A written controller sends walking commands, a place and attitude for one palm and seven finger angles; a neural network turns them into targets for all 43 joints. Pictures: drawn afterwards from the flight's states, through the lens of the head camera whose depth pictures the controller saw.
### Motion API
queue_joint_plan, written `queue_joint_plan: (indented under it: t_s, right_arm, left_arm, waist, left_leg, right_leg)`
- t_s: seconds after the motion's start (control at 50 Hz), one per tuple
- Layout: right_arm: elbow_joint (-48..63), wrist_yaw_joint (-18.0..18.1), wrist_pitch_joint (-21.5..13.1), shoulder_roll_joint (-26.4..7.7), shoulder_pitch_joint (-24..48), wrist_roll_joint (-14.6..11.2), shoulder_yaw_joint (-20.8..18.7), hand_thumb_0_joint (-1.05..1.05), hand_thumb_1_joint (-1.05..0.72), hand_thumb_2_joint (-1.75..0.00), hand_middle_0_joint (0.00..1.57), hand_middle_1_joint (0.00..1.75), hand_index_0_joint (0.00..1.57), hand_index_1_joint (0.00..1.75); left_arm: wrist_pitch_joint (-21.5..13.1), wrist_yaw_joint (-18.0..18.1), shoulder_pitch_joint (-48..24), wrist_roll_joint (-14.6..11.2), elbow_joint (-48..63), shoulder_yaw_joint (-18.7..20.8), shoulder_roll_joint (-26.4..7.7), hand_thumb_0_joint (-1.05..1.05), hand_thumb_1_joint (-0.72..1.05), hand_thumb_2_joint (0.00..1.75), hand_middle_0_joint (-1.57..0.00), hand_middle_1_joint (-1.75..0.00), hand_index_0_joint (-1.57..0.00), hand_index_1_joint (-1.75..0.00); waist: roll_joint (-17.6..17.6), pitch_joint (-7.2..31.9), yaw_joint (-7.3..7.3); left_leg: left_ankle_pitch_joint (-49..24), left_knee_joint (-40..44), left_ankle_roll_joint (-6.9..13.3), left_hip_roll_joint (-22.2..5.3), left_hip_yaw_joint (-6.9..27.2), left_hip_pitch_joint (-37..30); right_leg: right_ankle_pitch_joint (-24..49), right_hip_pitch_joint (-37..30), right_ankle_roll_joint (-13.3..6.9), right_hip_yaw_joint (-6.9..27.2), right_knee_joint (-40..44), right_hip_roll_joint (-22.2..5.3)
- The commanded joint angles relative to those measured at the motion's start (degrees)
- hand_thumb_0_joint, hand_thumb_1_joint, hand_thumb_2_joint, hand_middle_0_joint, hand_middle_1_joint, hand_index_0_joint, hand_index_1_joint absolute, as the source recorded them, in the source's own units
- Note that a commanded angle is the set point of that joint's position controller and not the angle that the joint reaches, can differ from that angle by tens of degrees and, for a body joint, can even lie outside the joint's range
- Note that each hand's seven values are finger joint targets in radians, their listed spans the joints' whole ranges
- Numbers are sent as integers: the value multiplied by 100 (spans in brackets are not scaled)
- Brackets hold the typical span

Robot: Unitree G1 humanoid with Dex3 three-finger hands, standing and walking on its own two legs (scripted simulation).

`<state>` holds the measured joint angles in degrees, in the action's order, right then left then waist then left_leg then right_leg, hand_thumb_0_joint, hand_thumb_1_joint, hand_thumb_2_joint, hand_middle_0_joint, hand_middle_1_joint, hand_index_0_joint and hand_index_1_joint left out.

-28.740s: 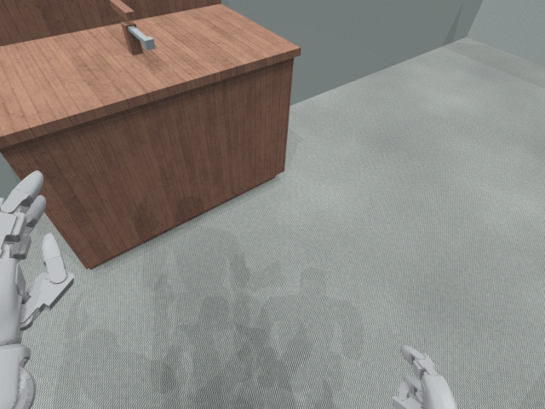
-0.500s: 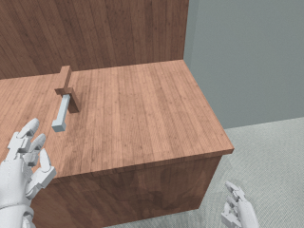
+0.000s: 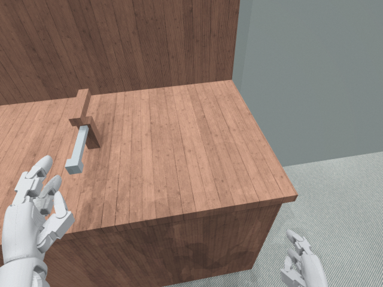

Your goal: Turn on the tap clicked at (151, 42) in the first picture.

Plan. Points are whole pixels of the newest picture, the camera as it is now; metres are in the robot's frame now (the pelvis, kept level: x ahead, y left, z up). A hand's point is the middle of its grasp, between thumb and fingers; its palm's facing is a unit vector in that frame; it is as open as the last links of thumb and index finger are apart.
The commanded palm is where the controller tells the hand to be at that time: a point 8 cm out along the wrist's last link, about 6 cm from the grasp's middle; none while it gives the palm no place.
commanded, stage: turn the palm inward beside the body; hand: left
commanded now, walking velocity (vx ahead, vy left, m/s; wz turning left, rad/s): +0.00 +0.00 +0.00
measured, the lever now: (74, 166) +0.34 +0.33 +0.07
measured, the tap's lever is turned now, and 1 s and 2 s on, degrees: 0 0 0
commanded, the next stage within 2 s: reach beside the lever's end, fingers flat in 0.16 s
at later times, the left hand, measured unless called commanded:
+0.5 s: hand (62, 212) +0.19 +0.25 +0.13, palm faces +0.52 -0.84 -0.15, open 7.4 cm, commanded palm +0.15 +0.29 +0.13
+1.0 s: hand (57, 200) +0.22 +0.28 +0.11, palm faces +0.51 -0.85 -0.12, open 7.5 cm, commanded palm +0.18 +0.32 +0.11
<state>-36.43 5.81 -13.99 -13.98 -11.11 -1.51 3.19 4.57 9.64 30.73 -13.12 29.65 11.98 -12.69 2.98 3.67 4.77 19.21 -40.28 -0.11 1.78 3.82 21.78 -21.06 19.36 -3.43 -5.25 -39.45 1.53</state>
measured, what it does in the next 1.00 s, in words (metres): stands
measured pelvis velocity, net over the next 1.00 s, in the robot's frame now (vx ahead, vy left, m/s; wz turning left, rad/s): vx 0.00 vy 0.01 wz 0.00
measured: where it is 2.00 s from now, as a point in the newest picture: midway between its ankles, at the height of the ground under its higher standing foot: outside the picture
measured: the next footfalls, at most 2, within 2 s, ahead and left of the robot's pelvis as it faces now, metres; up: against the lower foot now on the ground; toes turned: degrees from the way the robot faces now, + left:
none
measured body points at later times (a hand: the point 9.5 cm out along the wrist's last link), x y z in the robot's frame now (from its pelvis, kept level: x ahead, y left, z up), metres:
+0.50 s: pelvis +0.00 -0.01 +0.00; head -0.01 -0.03 +0.45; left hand +0.16 +0.29 +0.14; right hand +0.20 -0.23 -0.08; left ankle +0.02 +0.12 -0.72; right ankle +0.00 -0.08 -0.72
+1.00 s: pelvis +0.00 +0.01 +0.00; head +0.01 -0.01 +0.45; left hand +0.19 +0.33 +0.12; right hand +0.19 -0.22 -0.08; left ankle +0.02 +0.12 -0.72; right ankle +0.00 -0.08 -0.72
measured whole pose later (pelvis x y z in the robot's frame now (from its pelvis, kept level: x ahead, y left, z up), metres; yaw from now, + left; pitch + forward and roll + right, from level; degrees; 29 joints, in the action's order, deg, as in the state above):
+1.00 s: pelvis +0.00 +0.01 +0.00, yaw +0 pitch +3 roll +0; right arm -40.0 6.3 -14.8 -14.4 -10.7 -1.5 1.9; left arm -4.7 6.4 18.4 -14.4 9.5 19.5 -14.5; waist 2.2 2.4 3.7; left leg 18.7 -40.3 0.3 2.0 3.8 24.8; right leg -20.4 22.1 -3.0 -5.3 -39.1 1.3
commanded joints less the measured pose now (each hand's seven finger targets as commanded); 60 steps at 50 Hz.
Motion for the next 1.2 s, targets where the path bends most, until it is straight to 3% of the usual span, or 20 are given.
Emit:
queue_joint_plan:
  t_s: [0.0, 0.04, 0.08, 0.14, 0.16, 0.22, 0.24, 0.38, 0.42, 0.44, 0.48, 0.54, 0.58, 0.7, 0.8, 0.84, 0.88, 0.94, 1.12, 1.18]
  right_arm:
    - [938, 41, -316, -577, 763, -7, -260, 0, -90, -90, 20, 30, 20, 30]
    - [932, 36, -306, -575, 771, -1, -243, 0, -90, -90, 20, 30, 20, 30]
    - [912, 17, -303, -557, 752, 6, -253, 0, -90, -90, 20, 30, 20, 30]
    - [884, 19, -307, -572, 778, 7, -262, 0, -90, -90, 20, 30, 20, 30]
    - [892, 22, -293, -544, 812, -10, -245, 0, -90, -90, 20, 30, 20, 30]
    - [895, 49, -289, -572, 814, -8, -257, 0, -90, -90, 20, 30, 20, 30]
    - [880, 54, -287, -571, 848, -32, -260, 0, -90, -90, 20, 30, 20, 30]
    - [662, 124, -202, -534, 918, -41, -281, 0, -90, -90, 20, 30, 20, 30]
    - [623, 119, -229, -531, 949, -31, -286, 0, -90, -90, 20, 30, 20, 30]
    - [594, 123, -255, -535, 976, -42, -292, 0, -90, -90, 20, 30, 20, 30]
    - [566, 118, -302, -538, 959, -26, -288, 0, -90, -90, 20, 30, 20, 30]
    - [510, 116, -312, -593, 859, -22, -339, 0, -90, -90, 20, 30, 20, 30]
    - [526, 119, -301, -599, 791, -43, -347, 0, -90, -90, 20, 30, 20, 30]
    - [580, 99, -313, -639, 650, -57, -386, 0, -90, -90, 20, 30, 20, 30]
    - [560, 77, -379, -692, 568, -22, -409, 0, -90, -90, 20, 30, 20, 30]
    - [518, 89, -401, -683, 649, -38, -387, 0, -90, -90, 20, 30, 20, 30]
    - [502, 90, -419, -706, 600, -12, -401, 0, -90, -90, 20, 30, 20, 30]
    - [468, 111, -414, -711, 671, -36, -378, 0, -90, -90, 20, 30, 20, 30]
    - [493, 114, -295, -737, 661, 2, -364, 0, -90, -90, 20, 30, 20, 30]
    - [492, 96, -200, -739, 566, 12, -401, 0, -90, -90, 20, 30, 20, 30]
  left_arm:
    - [-426, 94, -357, 79, 1365, 498, -764, 0, 90, 90, -20, -30, -20, -30]
    - [-473, 138, -387, 123, 1452, 602, -894, 0, 90, 90, -20, -30, -20, -30]
    - [-528, 153, -297, 115, 1282, 497, -718, 0, 90, 90, -20, -30, -20, -30]
    - [-541, 146, -271, 94, 1255, 589, -807, 0, 90, 90, -20, -30, -20, -30]
    - [-524, 112, -326, 63, 1197, 391, -598, 0, 90, 90, -20, -30, -20, -30]
    - [-461, 67, -304, 13, 1090, 475, -705, 0, 90, 90, -20, -30, -20, -30]
    - [-431, 60, -311, 39, 1120, 551, -799, 0, 90, 90, -20, -30, -20, -30]
    - [-527, 103, -1174, -49, 410, 1039, -1140, 0, 90, 90, -20, -30, -20, -30]
    - [-635, 63, -1365, -66, 312, 974, -1089, 0, 90, 90, -20, -30, -20, -30]
    - [-690, 55, -1536, -43, 337, 1087, -1230, 0, 90, 90, -20, -30, -20, -30]
    - [-793, -6, -1574, -71, 178, 984, -1130, 0, 90, 90, -20, -30, -20, -30]
    - [-831, -159, -1282, -135, -134, 1365, -1430, 0, 90, 90, -20, -30, -20, -30]
    - [-812, -282, -1179, -195, -355, 1301, -1291, 0, 90, 90, -20, -30, -20, -30]
    - [-877, -382, -1130, -287, -393, 1451, -1282, 0, 90, 90, -20, -29, -20, -29]
    - [-1186, -328, -1440, -227, -470, 1355, -1249, 0, 90, 90, -19, -28, -19, -28]
    - [-1290, -321, -1718, -162, -466, 1294, -1268, 0, 90, 90, -19, -28, -19, -28]
    - [-1351, -309, -1860, -156, -632, 1248, -1239, 0, 90, 90, -19, -27, -19, -27]
    - [-1363, -323, -2087, -95, -765, 1312, -1390, 0, 90, 90, -19, -26, -19, -26]
    - [-1267, -294, -2756, -90, -1438, 1302, -1397, 0, 90, 90, -18, -24, -18, -24]
    - [-1237, -298, -2487, -83, -1758, 1629, -1620, 0, 90, 90, -18, -23, -18, -23]
  waist:
    - [-156, 429, 7]
    - [104, 422, 38]
    - [-124, 382, 2]
    - [-12, 395, 19]
    - [-111, 315, -22]
    - [-388, 287, -1]
    - [-172, 260, 23]
    - [-264, 41, -80]
    - [-161, 87, -107]
    - [152, 140, -108]
    - [46, 272, -136]
    - [-33, 641, -32]
    - [-226, 641, -38]
    - [-95, 732, -3]
    - [-212, 599, -125]
    - [57, 508, -162]
    - [-22, 576, -203]
    - [233, 623, -188]
    - [-17, 877, -194]
    - [-109, 1057, -83]
  left_leg:
    - [-923, 574, 153, -88, 3, -380]
    - [-963, 586, 136, -75, 11, -385]
    - [-939, 572, 135, -85, 5, -375]
    - [-905, 549, 160, -67, -20, -376]
    - [-819, 556, 165, -67, -27, -348]
    - [-698, 553, 207, -58, -23, -257]
    - [-707, 552, 210, -51, -44, -305]
    - [-401, 478, 218, -28, -75, -114]
    - [-335, 435, 212, -19, -70, -82]
    - [-356, 439, 216, -14, -80, -160]
    - [-437, 457, 207, -12, -64, -182]
    - [-855, 432, 211, -11, -91, -155]
    - [-988, 466, 198, -11, -114, -142]
    - [-1442, 525, 164, -9, -120, -276]
    - [-1312, 513, 149, -19, -50, -240]
    - [-1110, 542, 137, -12, -25, -226]
    - [-965, 549, 124, -17, 6, -215]
    - [-808, 586, 108, -8, 44, -167]
    - [-813, 608, 63, -7, 75, -124]
    - [-1221, 553, 31, -17, 21, -104]
  right_leg:
    - [903, 17, 200, 209, 858, -212]
    - [921, 7, 178, 213, 844, -209]
    - [924, 37, 191, 200, 843, -200]
    - [954, -11, 193, 255, 903, -213]
    - [881, 40, 210, 254, 927, -229]
    - [757, -31, 235, 326, 1041, -239]
    - [739, -49, 221, 362, 1090, -246]
    - [163, 97, 277, 630, 1353, -316]
    - [-16, 113, 285, 700, 1394, -356]
    - [35, 117, 257, 701, 1384, -349]
    - [191, 38, 256, 680, 1307, -348]
    - [974, -272, 262, 665, 1129, -328]
    - [1278, -312, 282, 590, 1041, -307]
    - [1883, -302, 236, 370, 845, -233]
    - [1573, -15, 219, 297, 779, -185]
    - [1263, 121, 203, 292, 773, -185]
    - [1071, 181, 196, 296, 782, -184]
    - [867, 193, 170, 304, 765, -187]
    - [870, 185, 171, 261, 698, -141]
    - [1287, -10, 157, 262, 634, -130]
